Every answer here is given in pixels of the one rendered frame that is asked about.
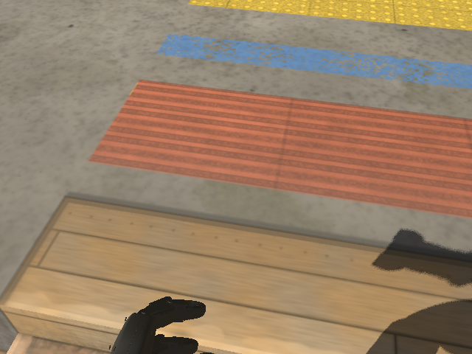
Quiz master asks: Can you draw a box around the robot left hand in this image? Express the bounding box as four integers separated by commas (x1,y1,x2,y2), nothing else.
109,296,214,354

